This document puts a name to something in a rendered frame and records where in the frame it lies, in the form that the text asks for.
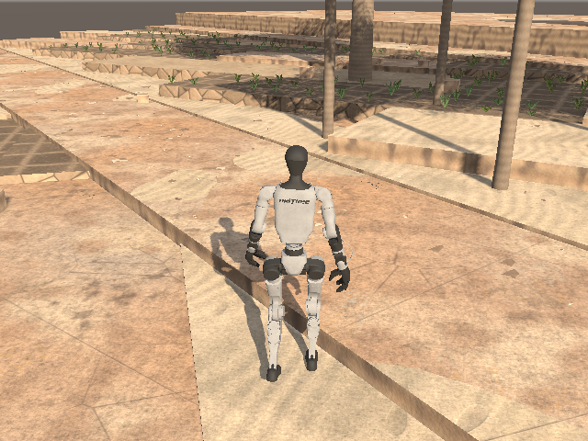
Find right robot thigh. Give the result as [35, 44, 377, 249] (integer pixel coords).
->
[306, 255, 325, 316]

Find robot right forearm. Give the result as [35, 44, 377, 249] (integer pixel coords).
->
[328, 224, 348, 270]

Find left robot hand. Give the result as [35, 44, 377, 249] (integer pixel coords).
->
[245, 249, 266, 267]

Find robot left forearm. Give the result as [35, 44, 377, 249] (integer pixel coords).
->
[247, 220, 262, 253]

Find left robot upper arm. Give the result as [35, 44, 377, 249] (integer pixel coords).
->
[252, 185, 277, 234]

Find right robot upper arm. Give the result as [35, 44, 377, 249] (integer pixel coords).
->
[314, 186, 337, 239]

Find right robot hand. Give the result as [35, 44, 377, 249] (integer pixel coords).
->
[329, 267, 350, 292]

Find robot left shin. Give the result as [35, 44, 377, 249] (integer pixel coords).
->
[267, 305, 282, 370]

